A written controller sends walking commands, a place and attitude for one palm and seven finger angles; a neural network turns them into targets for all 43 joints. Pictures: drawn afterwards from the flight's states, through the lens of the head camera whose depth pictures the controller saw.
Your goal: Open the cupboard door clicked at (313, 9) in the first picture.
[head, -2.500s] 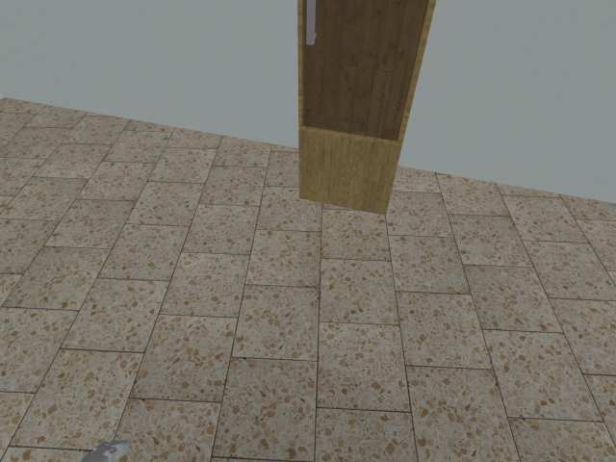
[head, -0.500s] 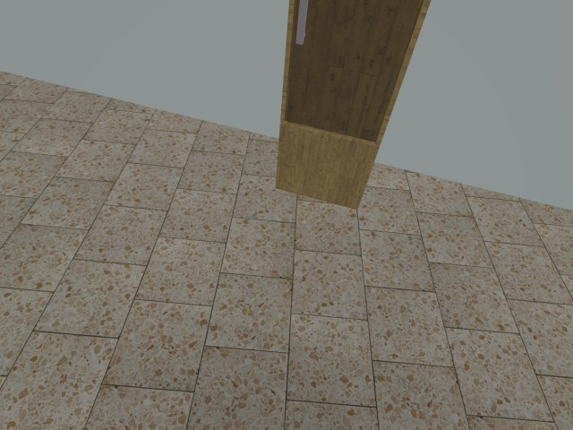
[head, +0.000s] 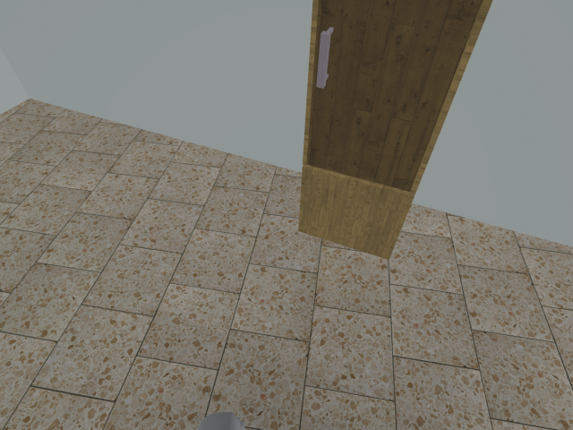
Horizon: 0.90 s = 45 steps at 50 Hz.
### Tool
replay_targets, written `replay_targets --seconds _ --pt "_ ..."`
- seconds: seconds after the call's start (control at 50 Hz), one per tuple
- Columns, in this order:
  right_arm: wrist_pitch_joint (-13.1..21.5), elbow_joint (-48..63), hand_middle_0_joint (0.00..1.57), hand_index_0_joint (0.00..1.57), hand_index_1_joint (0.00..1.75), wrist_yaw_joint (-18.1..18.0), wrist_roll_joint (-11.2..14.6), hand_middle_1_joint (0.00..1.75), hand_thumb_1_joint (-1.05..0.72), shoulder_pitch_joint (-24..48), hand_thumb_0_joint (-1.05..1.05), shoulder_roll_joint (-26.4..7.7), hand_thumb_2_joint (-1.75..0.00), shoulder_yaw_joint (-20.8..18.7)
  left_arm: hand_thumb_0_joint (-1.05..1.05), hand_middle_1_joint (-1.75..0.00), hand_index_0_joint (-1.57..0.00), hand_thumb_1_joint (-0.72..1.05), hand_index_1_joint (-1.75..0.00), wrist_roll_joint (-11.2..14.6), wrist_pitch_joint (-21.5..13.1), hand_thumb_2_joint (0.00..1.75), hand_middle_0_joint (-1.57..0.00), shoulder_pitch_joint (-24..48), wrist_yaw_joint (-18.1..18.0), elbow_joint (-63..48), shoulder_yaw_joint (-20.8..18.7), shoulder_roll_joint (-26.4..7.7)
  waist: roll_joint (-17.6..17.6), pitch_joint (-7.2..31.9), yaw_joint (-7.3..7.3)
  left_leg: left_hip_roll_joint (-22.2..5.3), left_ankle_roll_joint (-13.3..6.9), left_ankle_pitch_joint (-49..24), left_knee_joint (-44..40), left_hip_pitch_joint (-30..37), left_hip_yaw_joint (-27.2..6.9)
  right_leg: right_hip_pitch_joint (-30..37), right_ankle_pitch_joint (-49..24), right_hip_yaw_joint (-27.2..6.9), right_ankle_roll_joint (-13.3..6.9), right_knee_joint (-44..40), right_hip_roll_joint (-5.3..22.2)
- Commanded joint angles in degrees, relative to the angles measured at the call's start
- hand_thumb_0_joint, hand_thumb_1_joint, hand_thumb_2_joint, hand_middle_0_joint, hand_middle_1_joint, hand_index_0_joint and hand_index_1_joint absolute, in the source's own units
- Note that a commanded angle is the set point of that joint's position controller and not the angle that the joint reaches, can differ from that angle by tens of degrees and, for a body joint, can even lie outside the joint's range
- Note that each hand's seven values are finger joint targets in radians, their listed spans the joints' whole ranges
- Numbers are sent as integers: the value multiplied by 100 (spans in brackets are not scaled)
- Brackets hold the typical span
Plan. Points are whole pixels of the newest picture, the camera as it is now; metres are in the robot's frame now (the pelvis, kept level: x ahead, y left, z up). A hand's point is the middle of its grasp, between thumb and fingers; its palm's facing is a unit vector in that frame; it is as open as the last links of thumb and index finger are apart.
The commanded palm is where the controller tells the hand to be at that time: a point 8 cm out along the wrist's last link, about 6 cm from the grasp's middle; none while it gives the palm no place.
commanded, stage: walk to a spot facing it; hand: left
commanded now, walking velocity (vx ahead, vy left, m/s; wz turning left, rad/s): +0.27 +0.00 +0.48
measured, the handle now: (325, 57) +1.02 -0.09 +0.07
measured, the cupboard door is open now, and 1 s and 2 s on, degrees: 0 0 0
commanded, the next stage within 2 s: turn to face it in 0.08 s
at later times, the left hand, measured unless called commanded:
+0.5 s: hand out of the picture +0.13 +0.24 -0.18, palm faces +0.11 -0.98 -0.14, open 7.4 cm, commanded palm none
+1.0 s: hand (193, 346) +0.29 +0.18 -0.15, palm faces -0.21 -0.94 -0.27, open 7.4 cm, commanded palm none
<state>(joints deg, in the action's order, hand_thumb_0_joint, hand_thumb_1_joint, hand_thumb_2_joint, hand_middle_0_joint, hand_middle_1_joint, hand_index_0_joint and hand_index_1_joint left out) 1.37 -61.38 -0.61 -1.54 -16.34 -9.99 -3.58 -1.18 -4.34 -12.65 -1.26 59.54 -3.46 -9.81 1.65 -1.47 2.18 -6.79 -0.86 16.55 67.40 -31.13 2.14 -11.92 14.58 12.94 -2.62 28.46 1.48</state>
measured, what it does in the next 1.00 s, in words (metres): walks ahead: left foot, then right foot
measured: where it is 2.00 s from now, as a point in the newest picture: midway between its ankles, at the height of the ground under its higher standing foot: (302, 403)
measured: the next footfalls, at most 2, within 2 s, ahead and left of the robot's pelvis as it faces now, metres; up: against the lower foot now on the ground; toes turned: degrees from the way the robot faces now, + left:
left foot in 0.24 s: +0.24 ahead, +0.15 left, +0.00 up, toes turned +15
right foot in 0.78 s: +0.21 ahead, -0.09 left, +0.00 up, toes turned -18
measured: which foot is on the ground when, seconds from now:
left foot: up 0.00-0.22, down 0.24-0.78, up 0.80-1.00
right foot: down 0.00-0.26, up 0.28-0.76, down 0.78-1.00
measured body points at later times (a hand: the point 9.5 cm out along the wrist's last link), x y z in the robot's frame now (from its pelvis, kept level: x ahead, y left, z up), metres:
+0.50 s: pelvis +0.15 +0.07 +0.01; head +0.17 +0.10 +0.45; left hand +0.13 +0.29 -0.17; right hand +0.27 -0.16 -0.12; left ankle +0.20 +0.14 -0.73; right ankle +0.16 -0.08 -0.64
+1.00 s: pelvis +0.17 +0.01 +0.00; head +0.18 -0.03 +0.45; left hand +0.30 +0.23 -0.13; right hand +0.12 -0.23 -0.16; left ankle +0.18 +0.17 -0.66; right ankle +0.17 -0.08 -0.73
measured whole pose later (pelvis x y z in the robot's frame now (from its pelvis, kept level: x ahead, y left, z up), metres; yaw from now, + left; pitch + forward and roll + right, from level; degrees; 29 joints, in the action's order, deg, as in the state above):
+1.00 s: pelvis +0.17 +0.01 +0.00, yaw -14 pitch +0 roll +1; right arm -3.3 -58.8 -1.0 -1.6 -13.9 -12.7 -4.0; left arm -0.8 1.3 -11.3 -0.8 54.3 -3.1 -9.2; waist 2.9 -2.7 1.5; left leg -6.2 4.1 21.3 62.5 -26.7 3.2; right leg -15.9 12.9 3.7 -3.3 28.7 -0.2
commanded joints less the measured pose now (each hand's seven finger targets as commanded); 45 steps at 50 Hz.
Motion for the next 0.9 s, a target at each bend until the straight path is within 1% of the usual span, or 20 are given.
replay_targets --seconds 0.0,0.06,0.14,0.18,0.2,0.22,0.24,0.26,0.32,0.4,0.54,0.62,0.7,0.72,0.74,0.76,0.78,0.8,0.82,0.88 --pt "-86 293 20 20 30 202 21 30 -90 -300 0 121 -90 22 0 -30 -20 90 -30 -53 -75 90 -20 -414 28 -68 25 -502 -849 -666 33 -225 131 -661 -1136 178 86 -969 -26 -675 -388 -2004 1548" --pt "-31 599 20 20 30 282 24 30 -90 484 0 -4 -90 48 0 -30 -20 90 -30 -37 -69 90 -20 -786 35 -3 14 -667 -836 -647 -241 -117 140 -749 -2025 13 325 -223 -801 -518 -357 -1747 1580" --pt "27 862 20 20 30 336 16 30 -90 951 0 -184 -90 49 0 -30 -20 90 -30 -55 -10 90 -20 -1063 20 -4 -67 -932 -728 -438 -397 87 2 -375 -2733 153 585 747 -2009 -332 -278 -1137 1771" --pt "85 694 20 20 30 259 -14 30 -90 366 0 -303 -90 23 0 -30 -20 90 -30 -44 10 90 -20 -1132 0 45 -42 -929 -489 -42 -132 352 -106 -453 -3381 1242 660 778 -3232 -181 -186 37 1644" --pt "136 444 20 20 30 199 -46 30 -90 -538 0 -571 -90 -39 0 -30 -20 90 -30 2 18 90 -20 -1159 -11 48 -9 -855 -70 588 237 269 -207 -1601 -3949 2691 446 304 -2932 32 46 1273 1312" --pt "180 314 20 20 30 100 -73 30 -90 -1158 0 -1276 -90 -152 0 -30 -20 90 -30 108 49 90 -20 -1521 18 -24 58 -509 1462 1423 301 -1250 -727 -3744 -3977 4327 -1335 -1151 -45 177 417 2862 388" --pt "155 184 20 20 30 -4 54 30 -90 -1453 0 -1499 -90 -136 0 -30 -20 90 -30 103 52 90 -20 -1353 -10 -137 144 -451 1617 1811 387 -2074 -1262 -5596 -4258 4735 -1983 -1706 2320 -523 423 4107 81" --pt "125 222 20 20 30 -36 77 30 -90 -1029 0 -1318 -90 -87 0 -30 -20 90 -30 96 126 90 -20 -1178 -73 -76 84 -610 767 1545 252 -2064 -1238 -5175 -4384 4155 -1365 -1662 2073 -970 300 4498 325" --pt "225 438 20 20 30 -100 53 30 -90 66 0 -733 -90 81 0 -30 -20 90 -30 31 299 90 -20 -1012 -28 153 83 -302 435 283 -123 -1553 -714 -4140 -4807 2452 -238 -1622 1090 -1270 427 4270 633" --pt "183 460 20 20 30 -135 82 30 -90 392 0 -621 -90 98 0 -30 -20 90 -30 14 594 90 -20 -1334 33 179 -34 -214 439 126 -396 -1284 -605 -3057 -5130 1761 462 -1252 578 -1134 519 3963 497" --pt "33 643 20 20 30 -149 33 30 -90 468 0 -688 -90 -79 0 -30 -20 90 -30 -37 795 90 -20 -669 127 -356 -215 -209 585 -234 -272 -1487 -734 -1101 -5424 1918 616 -1844 421 -992 633 3170 570" --pt "-19 623 20 20 30 -121 -4 30 -90 348 0 -846 -90 -171 0 -30 -20 90 -30 -38 752 90 -20 -298 152 -620 -196 -229 628 -45 -130 -1640 -767 -1306 -5136 2321 711 -1532 710 -783 578 2091 497" --pt "-97 601 20 20 30 -67 -13 30 -90 312 0 -994 -90 -236 0 -30 -20 90 -30 -45 643 90 -20 -296 129 -746 -169 -271 595 202 -184 -1681 -564 -1575 -4457 2388 868 -875 544 -625 433 1054 263" --pt "-114 629 20 20 30 -53 4 30 -90 360 0 -991 -90 -244 0 -30 -20 90 -30 -50 607 90 -20 -490 119 -715 -184 -336 466 267 -305 -1582 -378 -1461 -4068 2196 1056 -459 44 -596 390 542 223" --pt "-130 654 20 20 30 -25 30 30 -90 361 0 -913 -90 -232 0 -30 -20 90 -30 -64 545 90 -20 -738 101 -659 -212 -538 -52 406 -441 -1297 -80 -1095 -3322 1865 1331 101 -698 -830 290 -170 360" --pt "-157 796 20 20 30 8 63 30 -90 224 0 -486 -90 -147 0 -30 -20 90 -30 -134 442 90 -20 -839 31 -657 -304 -1182 -1922 453 -494 -533 322 749 -1970 519 1598 863 -2205 -2736 -182 -910 1636" --pt "-217 997 20 20 30 -5 73 30 -90 555 0 -416 -90 -77 0 -30 -20 90 -30 -37 436 90 -20 -1051 -22 -607 -318 -1470 -2036 445 -646 -84 457 1981 -1025 63 883 635 -3523 -3307 -776 -995 2250" --pt "-287 965 20 20 30 -35 87 30 -90 591 0 -425 -90 -76 0 -30 -20 90 -30 -17 472 90 -20 -980 -54 -633 -297 -1393 -1412 439 -595 -134 404 1802 -511 62 377 494 -3118 -2899 -965 -940 2143" --pt "-318 927 20 20 30 -29 78 30 -90 598 0 -436 -90 -69 0 -30 -20 90 -30 -6 453 90 -20 -661 -81 -688 -303 -1271 -1673 363 -482 -147 389 1506 -301 -99 153 265 -2459 -2871 -822 -1090 1840" --pt "-335 677 20 20 30 -7 33 30 -90 250 0 -536 -90 -104 0 -30 -20 90 -30 13 453 90 -20 43 -71 -868 -211 -963 -939 301 -166 -92 445 449 -85 -2 -66 63 -1502 -2288 -576 -1149 1325"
